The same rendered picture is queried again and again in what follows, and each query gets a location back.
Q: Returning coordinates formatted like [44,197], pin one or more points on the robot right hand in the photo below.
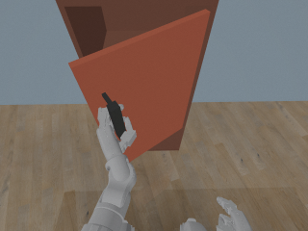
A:
[237,220]

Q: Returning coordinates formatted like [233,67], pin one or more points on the left robot forearm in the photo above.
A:
[112,206]

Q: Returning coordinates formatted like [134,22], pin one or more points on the cupboard door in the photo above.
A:
[151,75]

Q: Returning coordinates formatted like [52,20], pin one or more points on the right robot thigh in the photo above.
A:
[192,226]

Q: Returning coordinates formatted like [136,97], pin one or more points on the right robot shin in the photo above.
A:
[191,219]

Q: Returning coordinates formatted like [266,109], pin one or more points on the handle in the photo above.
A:
[115,115]

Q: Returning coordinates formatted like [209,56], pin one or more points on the robot left hand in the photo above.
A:
[107,137]

